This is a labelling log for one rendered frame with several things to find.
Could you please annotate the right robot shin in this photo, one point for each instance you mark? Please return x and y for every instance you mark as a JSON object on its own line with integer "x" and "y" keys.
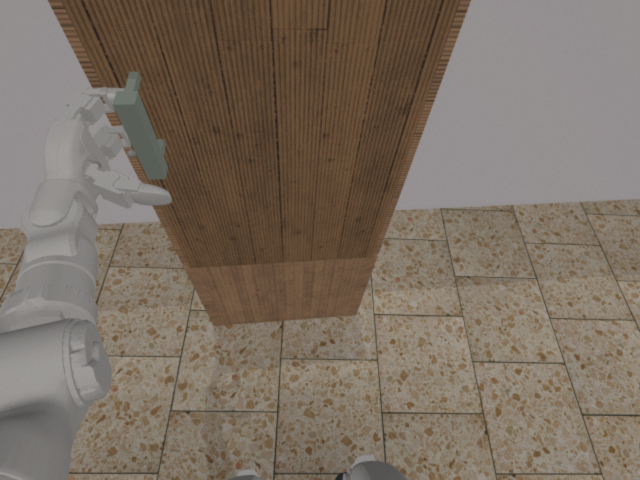
{"x": 363, "y": 458}

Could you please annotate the robot shin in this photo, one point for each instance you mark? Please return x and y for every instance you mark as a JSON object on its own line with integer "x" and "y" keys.
{"x": 247, "y": 472}
{"x": 363, "y": 458}

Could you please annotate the robot left upper arm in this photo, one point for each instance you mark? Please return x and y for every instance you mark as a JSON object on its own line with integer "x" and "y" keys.
{"x": 49, "y": 375}

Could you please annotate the handle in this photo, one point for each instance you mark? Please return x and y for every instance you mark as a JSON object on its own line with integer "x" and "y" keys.
{"x": 133, "y": 116}

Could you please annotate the left robot hand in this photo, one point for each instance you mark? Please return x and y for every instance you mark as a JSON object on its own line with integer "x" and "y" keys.
{"x": 70, "y": 150}

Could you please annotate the left robot forearm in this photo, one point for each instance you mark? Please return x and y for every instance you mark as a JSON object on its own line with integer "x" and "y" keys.
{"x": 58, "y": 274}

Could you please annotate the cupboard door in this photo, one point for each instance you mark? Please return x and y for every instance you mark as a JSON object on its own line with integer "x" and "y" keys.
{"x": 287, "y": 123}

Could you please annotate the left robot shin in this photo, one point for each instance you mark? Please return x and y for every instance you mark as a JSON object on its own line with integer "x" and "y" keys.
{"x": 247, "y": 472}

